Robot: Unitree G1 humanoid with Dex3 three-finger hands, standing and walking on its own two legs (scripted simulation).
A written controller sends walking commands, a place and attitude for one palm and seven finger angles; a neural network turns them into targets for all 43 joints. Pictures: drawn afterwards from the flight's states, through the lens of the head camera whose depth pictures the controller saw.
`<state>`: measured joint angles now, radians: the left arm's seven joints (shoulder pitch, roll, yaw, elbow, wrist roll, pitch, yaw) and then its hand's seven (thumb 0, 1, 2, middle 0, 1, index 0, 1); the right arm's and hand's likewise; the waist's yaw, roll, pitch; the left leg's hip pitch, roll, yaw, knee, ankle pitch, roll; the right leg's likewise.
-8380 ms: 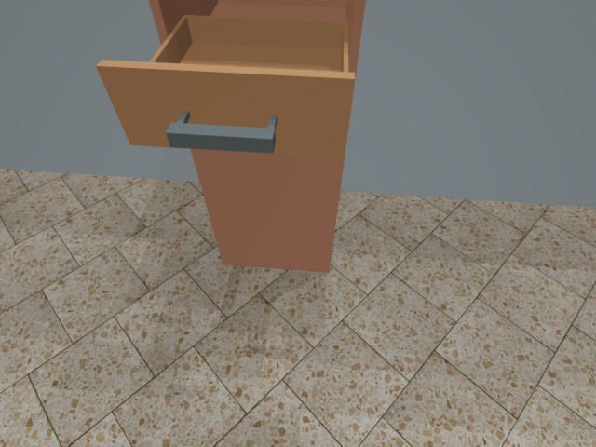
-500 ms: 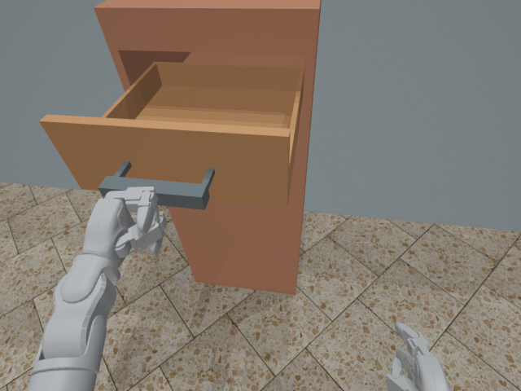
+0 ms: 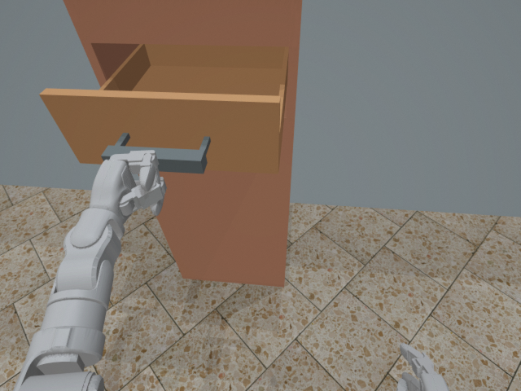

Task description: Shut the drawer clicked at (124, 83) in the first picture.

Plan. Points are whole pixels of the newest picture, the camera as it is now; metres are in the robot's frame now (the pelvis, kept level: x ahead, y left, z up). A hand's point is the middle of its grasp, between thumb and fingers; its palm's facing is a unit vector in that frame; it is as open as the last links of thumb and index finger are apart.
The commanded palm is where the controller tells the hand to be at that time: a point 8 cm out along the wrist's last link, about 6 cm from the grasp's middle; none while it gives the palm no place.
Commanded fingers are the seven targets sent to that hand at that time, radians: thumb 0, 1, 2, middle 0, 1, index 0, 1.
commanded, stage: push the drawer shut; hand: left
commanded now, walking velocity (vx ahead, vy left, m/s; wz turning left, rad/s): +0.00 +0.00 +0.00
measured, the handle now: (160, 149) +0.45 +0.20 +0.15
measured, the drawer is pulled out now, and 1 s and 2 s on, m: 0.19 0.09 0.00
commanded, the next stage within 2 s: pull the fist back off the drawer in 1.94 s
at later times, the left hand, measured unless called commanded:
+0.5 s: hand (168, 165) +0.41 +0.17 +0.14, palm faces -0.03 -1.00 -0.03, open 3.3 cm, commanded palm +0.41 +0.22 +0.15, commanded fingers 0.00 0.90 0.90 -1.40 -1.60 -1.40 -1.60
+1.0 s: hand (181, 143) +0.47 +0.17 +0.15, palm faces -0.03 -1.00 -0.02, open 3.5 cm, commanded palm +0.47 +0.21 +0.15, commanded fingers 0.00 0.90 0.90 -1.40 -1.60 -1.40 -1.60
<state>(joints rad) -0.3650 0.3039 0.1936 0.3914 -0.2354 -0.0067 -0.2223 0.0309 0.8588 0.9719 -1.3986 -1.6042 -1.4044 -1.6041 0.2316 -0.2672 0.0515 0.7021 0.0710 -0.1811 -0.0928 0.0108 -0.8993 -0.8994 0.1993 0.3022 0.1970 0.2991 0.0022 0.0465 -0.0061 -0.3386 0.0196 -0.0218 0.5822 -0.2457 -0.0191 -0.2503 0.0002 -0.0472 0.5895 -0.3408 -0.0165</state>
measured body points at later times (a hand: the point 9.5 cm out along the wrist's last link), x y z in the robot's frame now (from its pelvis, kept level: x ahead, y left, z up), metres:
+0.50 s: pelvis +0.01 +0.01 +0.00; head +0.02 +0.00 +0.45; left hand +0.41 +0.23 +0.15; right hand +0.13 -0.24 -0.11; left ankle +0.04 +0.13 -0.73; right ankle -0.02 -0.11 -0.73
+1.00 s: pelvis +0.00 +0.01 -0.01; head +0.04 +0.00 +0.44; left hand +0.46 +0.22 +0.15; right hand +0.04 -0.26 -0.13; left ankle +0.04 +0.13 -0.73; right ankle -0.02 -0.11 -0.73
